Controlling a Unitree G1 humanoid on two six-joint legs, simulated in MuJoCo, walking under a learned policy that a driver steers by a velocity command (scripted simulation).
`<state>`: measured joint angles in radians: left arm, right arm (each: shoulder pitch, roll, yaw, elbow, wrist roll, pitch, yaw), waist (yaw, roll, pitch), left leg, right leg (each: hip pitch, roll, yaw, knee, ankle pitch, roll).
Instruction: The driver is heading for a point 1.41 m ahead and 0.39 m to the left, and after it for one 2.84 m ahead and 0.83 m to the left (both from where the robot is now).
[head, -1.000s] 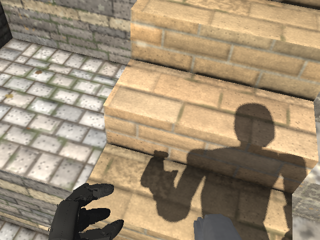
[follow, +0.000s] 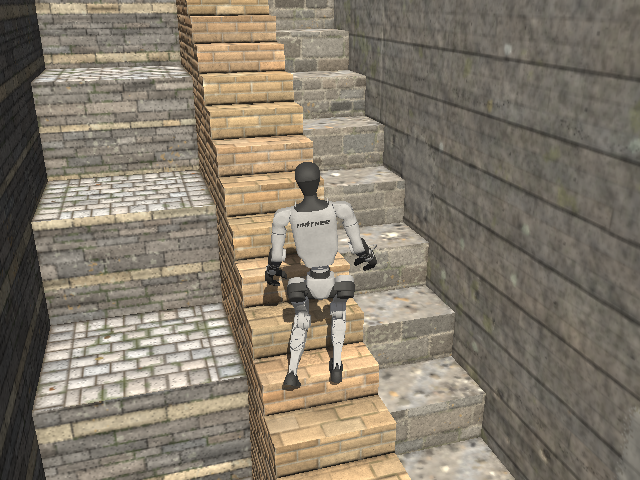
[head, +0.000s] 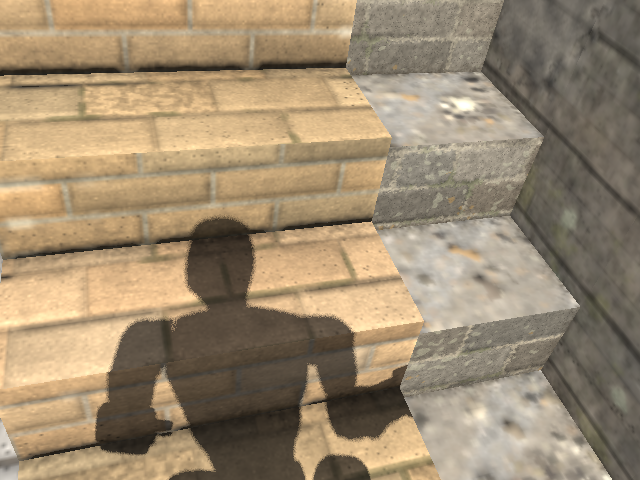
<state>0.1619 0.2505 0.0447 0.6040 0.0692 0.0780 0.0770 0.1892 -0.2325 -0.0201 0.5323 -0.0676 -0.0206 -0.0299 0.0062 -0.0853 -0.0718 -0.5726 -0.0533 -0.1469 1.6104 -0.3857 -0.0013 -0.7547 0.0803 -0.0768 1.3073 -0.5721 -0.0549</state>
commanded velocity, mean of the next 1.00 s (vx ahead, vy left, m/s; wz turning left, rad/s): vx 0.24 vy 0.00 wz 0.43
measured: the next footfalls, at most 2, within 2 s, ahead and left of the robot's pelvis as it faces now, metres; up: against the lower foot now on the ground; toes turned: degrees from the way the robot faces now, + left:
left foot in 0.14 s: -0.09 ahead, +0.12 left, -0.19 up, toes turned -3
right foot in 0.66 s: +0.15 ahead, -0.08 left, +0.00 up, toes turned +31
